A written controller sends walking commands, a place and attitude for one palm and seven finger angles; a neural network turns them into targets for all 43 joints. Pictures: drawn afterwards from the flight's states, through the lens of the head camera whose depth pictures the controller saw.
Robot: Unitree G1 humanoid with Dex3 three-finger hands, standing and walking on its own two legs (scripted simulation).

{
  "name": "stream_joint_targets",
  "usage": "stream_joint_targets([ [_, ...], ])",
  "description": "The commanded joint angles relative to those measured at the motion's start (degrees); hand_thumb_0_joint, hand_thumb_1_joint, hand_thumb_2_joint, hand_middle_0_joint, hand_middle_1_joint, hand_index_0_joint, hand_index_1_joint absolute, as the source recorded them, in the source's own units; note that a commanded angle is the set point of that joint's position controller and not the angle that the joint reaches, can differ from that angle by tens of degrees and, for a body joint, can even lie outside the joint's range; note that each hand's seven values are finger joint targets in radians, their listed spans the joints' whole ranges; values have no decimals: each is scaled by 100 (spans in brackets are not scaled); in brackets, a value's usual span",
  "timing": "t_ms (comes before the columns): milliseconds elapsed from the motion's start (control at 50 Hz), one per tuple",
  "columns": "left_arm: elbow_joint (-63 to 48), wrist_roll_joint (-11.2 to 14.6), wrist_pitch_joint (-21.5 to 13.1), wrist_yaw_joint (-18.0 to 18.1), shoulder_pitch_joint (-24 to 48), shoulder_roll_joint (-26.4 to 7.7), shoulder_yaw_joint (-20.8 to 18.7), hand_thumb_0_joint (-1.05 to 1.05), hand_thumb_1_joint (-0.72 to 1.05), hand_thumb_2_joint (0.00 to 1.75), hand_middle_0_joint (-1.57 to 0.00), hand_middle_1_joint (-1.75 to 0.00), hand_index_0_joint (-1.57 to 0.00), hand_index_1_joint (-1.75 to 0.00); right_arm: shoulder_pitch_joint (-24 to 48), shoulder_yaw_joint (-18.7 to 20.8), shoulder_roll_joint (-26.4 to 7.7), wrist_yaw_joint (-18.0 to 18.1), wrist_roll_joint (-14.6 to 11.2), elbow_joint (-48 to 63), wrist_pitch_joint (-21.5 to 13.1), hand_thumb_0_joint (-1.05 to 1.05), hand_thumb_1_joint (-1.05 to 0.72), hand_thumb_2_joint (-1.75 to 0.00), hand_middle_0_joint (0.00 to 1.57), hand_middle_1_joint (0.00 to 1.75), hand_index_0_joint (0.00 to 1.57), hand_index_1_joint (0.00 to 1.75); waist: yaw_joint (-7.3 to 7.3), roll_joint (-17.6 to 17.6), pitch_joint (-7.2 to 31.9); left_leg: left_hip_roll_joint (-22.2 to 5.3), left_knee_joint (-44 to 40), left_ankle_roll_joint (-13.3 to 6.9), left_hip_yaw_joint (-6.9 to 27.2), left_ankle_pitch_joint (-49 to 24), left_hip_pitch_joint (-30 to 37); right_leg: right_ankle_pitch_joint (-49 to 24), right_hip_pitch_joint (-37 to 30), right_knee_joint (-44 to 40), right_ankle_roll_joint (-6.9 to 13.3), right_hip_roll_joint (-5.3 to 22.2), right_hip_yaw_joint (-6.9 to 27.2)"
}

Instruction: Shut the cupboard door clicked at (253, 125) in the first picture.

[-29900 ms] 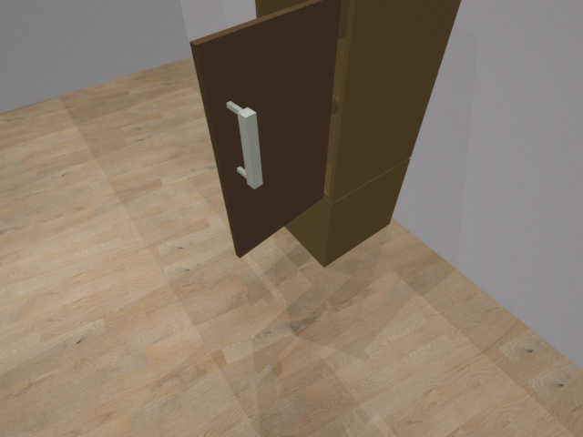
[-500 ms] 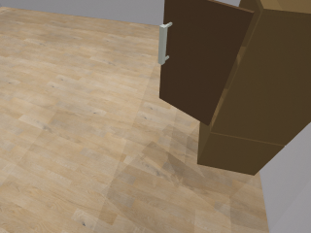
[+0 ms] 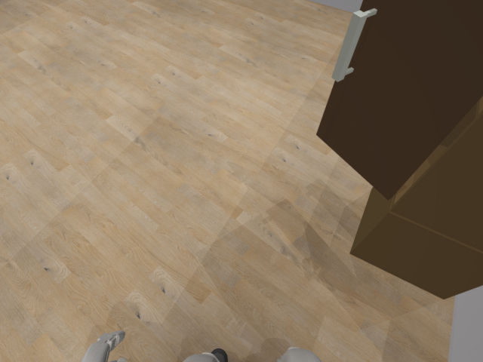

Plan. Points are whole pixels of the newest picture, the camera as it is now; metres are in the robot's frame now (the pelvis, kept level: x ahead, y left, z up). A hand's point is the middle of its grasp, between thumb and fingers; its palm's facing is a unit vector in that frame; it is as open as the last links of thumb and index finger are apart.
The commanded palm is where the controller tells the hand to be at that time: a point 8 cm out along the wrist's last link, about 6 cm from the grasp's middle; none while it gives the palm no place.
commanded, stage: walk to a spot facing it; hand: left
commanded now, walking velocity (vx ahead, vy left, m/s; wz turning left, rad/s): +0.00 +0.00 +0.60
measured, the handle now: (353, 46) +0.84 -0.27 +0.04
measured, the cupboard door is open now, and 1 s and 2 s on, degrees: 63 63 63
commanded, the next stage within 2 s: turn to face it in 1.44 s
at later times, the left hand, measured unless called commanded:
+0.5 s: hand out of the picture -0.03 +0.20 -0.19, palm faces +0.35 -0.90 -0.27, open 7.4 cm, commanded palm none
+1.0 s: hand out of the picture +0.00 +0.15 -0.17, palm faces +0.66 -0.72 -0.21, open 7.4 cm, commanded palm none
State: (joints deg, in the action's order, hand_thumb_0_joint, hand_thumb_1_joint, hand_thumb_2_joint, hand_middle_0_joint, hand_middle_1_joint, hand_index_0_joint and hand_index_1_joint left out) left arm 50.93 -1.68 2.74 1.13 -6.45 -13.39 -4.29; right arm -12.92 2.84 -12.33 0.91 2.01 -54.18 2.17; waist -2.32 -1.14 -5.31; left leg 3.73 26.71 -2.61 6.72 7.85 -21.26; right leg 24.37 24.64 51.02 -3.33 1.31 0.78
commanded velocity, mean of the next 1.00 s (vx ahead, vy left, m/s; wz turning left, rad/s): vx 0.17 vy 0.00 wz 0.60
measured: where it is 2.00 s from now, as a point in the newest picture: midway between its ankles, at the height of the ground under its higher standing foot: (178, 310)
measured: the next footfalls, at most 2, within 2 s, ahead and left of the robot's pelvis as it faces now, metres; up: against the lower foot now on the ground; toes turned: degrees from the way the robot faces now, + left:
right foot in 0.12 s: +0.03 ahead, -0.16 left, +0.00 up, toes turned +7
left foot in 0.42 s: +0.01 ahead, +0.11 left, +0.00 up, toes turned +21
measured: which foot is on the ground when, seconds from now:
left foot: down 0.00-0.10, up 0.12-0.40, down 0.42-0.70, up 0.72-1.00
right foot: up 0.00-0.10, down 0.12-0.42, up 0.44-0.70, down 0.72-1.00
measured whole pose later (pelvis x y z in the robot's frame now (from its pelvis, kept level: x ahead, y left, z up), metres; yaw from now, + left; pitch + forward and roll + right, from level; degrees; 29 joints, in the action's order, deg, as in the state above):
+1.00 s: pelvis +0.11 +0.00 +0.00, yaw +41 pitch +1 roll +1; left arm 53.8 -2.4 -2.7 0.2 -18.7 -9.6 -3.3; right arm -10.1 3.8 -12.9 -2.9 1.7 -52.3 2.5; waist -0.2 1.4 -5.2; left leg -3.4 51.4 0.2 -4.3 17.3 -31.8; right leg 18.9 4.0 23.2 -2.3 7.9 -16.4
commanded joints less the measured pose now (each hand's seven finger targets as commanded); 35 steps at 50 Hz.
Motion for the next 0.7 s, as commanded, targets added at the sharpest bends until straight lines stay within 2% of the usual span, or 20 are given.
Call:
stream_joint_targets([
  [0, -364, 46, -99, 41, -623, -480, -78, 0, 90, 90, -20, -30, -20, -30, -43, 396, -1215, 10, 7, 456, 10, 0, -90, -90, 20, 30, 20, 30, 156, -898, 951, -1139, -831, -534, 1868, 232, 486, -91, -740, -1209, 50, -296, -79],
  [40, -259, 46, -114, 59, -1135, -642, -139, 0, 90, 90, -20, -30, -20, -30, 231, 414, -1121, -13, -46, 580, 58, 0, -90, -90, 20, 30, 20, 30, 417, -742, 884, -755, -655, -235, 1647, 973, -403, -678, -1845, -2321, 118, -314, -191],
  [60, -272, -1, -158, 91, -1284, -934, -202, 0, 90, 90, -20, -30, -20, -30, 189, 402, -869, -51, -93, 621, 86, 0, -90, -90, 20, 30, 20, 30, 469, -46, 831, -321, 90, 70, 1220, 1594, -1044, -195, -2328, -3240, 363, 380, 519],
  [80, -411, -95, -206, 139, -1154, -1507, -292, 0, 90, 90, -20, -30, -20, -30, 59, 373, -558, -87, -125, 723, 81, 0, -90, -90, 20, 30, 20, 30, 444, 1423, 697, 448, 1937, 529, 84, 2138, -1738, 843, -2164, -4177, 1027, 2053, 2548],
  [100, -574, -32, -152, 156, -439, -1424, -182, 0, 90, 90, -20, -30, -20, -30, 82, 423, -711, -118, -16, 719, 93, 0, -90, -90, 20, 30, 20, 30, 211, 1168, 267, 167, 3487, 471, -75, 2355, -1523, 556, -947, -4220, 1299, 2636, 2388],
  [120, -651, -11, -203, 156, -124, -1168, -170, 0, 90, 90, -20, -30, -20, -30, -95, 422, -694, -147, 6, 659, 138, 0, -90, -90, 20, 30, 20, 30, -17, 903, 343, -67, 4206, 433, -34, 2031, -1404, 255, -745, -3936, 1272, 2223, 1985],
  [160, -628, -9, -289, 139, 19, -789, -76, 0, 90, 90, -20, -30, -20, -30, -34, 377, -692, -213, -35, 607, 94, 0, -90, -90, 20, 30, 20, 30, -98, 1261, 158, -375, 4467, 506, -278, 1627, -1477, -1667, -1015, -3328, 1165, 1669, 910],
  [200, -546, -26, -333, 153, -307, -860, -109, 0, 90, 90, -20, -30, -20, -30, 157, 285, -568, -236, -97, 710, 47, 0, -90, -90, 20, 30, 20, 30, 37, 1142, 447, -443, 3676, 587, -567, 1794, -1344, -3612, -1782, -2739, 1149, 1651, 332],
  [260, -345, -25, -312, 134, -1049, -1132, -200, 0, 90, 90, -20, -30, -20, -30, 647, 163, -418, -249, -126, 852, 23, 0, -90, -90, 20, 30, 20, 30, 402, 1208, 688, -342, 2363, 551, -1026, 1857, -906, -4832, -2397, -2295, 997, 1670, 15],
  [320, -301, -39, -275, 114, -1177, -1237, -245, 0, 90, 90, -20, -30, -20, -30, 653, 145, -455, -252, -146, 869, 11, 0, -90, -90, 20, 30, 20, 30, 400, 1444, 613, -250, 1385, 451, -1243, 1629, -330, -4951, -2260, -2025, 858, 1710, -147],
  [360, -339, 23, -260, 93, -1081, -1210, -246, 0, 90, 90, -20, -30, -20, -30, 186, 188, -645, -235, -120, 744, -35, 0, -90, -90, 20, 30, 20, 30, 110, 1164, 911, -226, 202, 350, -1194, 570, 778, -4553, -1837, -1312, 530, 1565, -472],
  [380, -427, 53, -239, 68, -1117, -1048, -203, 0, 90, 90, -20, -30, -20, -30, -135, 288, -1055, -240, -85, 684, -77, 0, -90, -90, 20, 30, 20, 30, -39, 180, 1253, -975, -130, 69, -306, -1049, 1910, -3116, -829, -338, 195, 1219, -860],
  [400, -658, 89, -225, 31, -1101, -609, -77, 0, 90, 90, -20, -30, -20, -30, -527, 456, -1705, -182, -57, 610, -96, 0, -90, -90, 20, 30, 20, 30, -230, -1668, 1542, -2597, -56, -888, 1686, -3897, 2835, 1052, 699, 899, -160, 486, -942],
  [420, -881, 36, -173, 73, -636, -614, -33, 0, 90, 90, -20, -30, -20, -30, -883, 455, -1744, -128, -76, 478, -43, 0, -90, -90, 20, 30, 20, 30, -426, -1014, 1507, -2854, -98, -1235, 1657, -3744, 2464, 1502, 777, 1377, -30, 481, -311],
  [480, -785, 43, -158, 10, -196, -564, -83, 0, 90, 90, -20, -30, -20, -30, -287, 307, -1298, 10, -3, 604, -105, 0, -90, -90, 20, 30, 20, 30, -208, -1024, 942, -2002, -430, -852, 1309, -945, 1626, 588, 956, 1399, -30, 512, -65],
  [560, -681, 19, -198, -159, -278, -505, -93, 0, 90, 90, -20, -30, -20, -30, 2, 288, -1300, -23, 10, 682, -155, 0, -90, -90, 20, 30, 20, 30, -49, -927, 589, -1575, -822, -716, 1196, 1155, 1091, 300, 531, 99, -18, 288, -309],
  [620, -543, -3, -261, -222, -778, -480, -88, 0, 90, 90, -20, -30, -20, -30, 304, 311, -1303, -51, 10, 740, -128, 0, -90, -90, 20, 30, 20, 30, 215, -817, 481, -1293, -687, -557, 1173, 2250, 182, -151, -709, -1197, 6, -52, -635],
  [640, -399, -18, -289, -230, -1237, -532, -123, 0, 90, 90, -20, -30, -20, -30, 491, 312, -1277, -60, -12, 786, -112, 0, -90, -90, 20, 30, 20, 30, 454, -619, 465, -1100, -420, -452, 1050, 2710, -455, -452, -1506, -1673, -5, -174, -764],
  [660, -258, -57, -344, -204, -1761, -708, -195, 0, 90, 90, -20, -30, -20, -30, 660, 291, -1076, -77, -46, 866, -119, 0, -90, -90, 20, 30, 20, 30, 734, -6, 421, -645, 352, -254, 668, 3059, -1366, -91, -2453, -2346, 53, 78, -410],
  [680, -241, -141, -423, -114, -2203, -1250, -300, 0, 90, 90, -20, -30, -20, -30, 659, 189, -618, -119, -129, 1004, -141, 0, -90, -90, 20, 30, 20, 30, 986, 1649, 544, 64, 2198, 105, -212, 3097, -2557, 1705, -3156, -3626, 488, 1584, 1567],
])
